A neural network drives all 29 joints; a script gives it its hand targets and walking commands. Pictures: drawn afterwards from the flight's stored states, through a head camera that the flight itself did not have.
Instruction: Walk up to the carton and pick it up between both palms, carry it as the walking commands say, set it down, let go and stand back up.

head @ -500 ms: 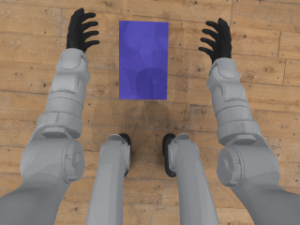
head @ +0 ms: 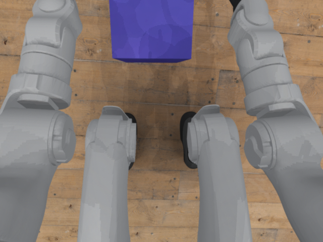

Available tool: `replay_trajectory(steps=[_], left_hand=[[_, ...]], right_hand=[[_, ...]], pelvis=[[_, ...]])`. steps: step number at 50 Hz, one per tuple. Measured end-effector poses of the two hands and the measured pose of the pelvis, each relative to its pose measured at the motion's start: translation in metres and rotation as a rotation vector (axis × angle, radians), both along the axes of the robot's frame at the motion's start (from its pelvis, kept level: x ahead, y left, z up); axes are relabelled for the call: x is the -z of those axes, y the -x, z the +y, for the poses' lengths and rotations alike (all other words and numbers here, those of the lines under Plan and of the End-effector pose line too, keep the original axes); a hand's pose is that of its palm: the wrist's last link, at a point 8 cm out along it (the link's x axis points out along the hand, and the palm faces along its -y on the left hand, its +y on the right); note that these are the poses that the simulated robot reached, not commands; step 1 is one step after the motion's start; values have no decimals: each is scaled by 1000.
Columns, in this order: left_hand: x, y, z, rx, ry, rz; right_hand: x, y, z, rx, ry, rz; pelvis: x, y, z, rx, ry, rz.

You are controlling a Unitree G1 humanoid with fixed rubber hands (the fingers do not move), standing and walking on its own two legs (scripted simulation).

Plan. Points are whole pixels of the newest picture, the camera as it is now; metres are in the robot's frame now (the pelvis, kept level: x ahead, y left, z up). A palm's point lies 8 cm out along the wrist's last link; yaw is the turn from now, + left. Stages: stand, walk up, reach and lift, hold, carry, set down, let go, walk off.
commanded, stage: reach and lift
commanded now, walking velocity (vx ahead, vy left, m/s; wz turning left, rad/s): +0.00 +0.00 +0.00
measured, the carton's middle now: (151, 6) +0.56 +0.02 -0.31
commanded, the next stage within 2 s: none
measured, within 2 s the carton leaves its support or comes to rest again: leaves its support in 1.78 s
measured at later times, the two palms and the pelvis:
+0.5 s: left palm (82, 1) +0.55 +0.17 -0.26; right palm (233, 1) +0.56 -0.16 -0.25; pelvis +0.02 +0.00 -0.06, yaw -1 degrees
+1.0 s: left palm (90, 3) +0.55 +0.15 -0.25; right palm (218, 3) +0.55 -0.12 -0.24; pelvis +0.01 +0.00 -0.06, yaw +0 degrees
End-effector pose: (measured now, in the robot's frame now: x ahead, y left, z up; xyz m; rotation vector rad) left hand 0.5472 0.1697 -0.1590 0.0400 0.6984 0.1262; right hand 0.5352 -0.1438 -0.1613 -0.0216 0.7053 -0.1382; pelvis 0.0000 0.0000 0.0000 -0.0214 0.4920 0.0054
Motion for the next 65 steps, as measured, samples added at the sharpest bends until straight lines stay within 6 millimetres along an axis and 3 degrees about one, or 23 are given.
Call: replay_trajectory(steps=[6, 17, 21, 27, 35, 44, 53, 65], left_hand=[[20, -2, -2, 22, 4, 28], [97, 6, -5, 51, 11, 94], [111, 6, -4, 60, 10, 98], [101, -10, -2, 64, 11, 13], [97, -8, -11, 69, 28, 27], [96, 4, -13, 72, 34, 60], [93, 0, -20, 78, 20, 56], [91, -4, -23, 92, 8, 89]], right_hand=[[21, -4, -3, 2, 0, 24], [94, -4, 0, -23, -7, 101], [95, -14, -12, -2, 10, 66], [95, -21, -15, -18, 7, 33], [91, -11, -24, -17, 17, 35], [84, -15, 8, -51, -22, 50], [84, -17, 30, -73, -46, 56], [83, -20, 33, -50, -41, 78]], pelvis=[[21, 6, 0, 1, 1, -2], [56, -6, 1, 4, 3, 57], [61, -16, 1, 9, 7, 60], [65, -21, -1, 12, 2, 58], [66, -16, -3, 8, 2, 43], [63, -8, -2, 8, -3, 38], [58, -8, 1, 5, 1, 52], [66, -12, 1, -1, -2, 43]])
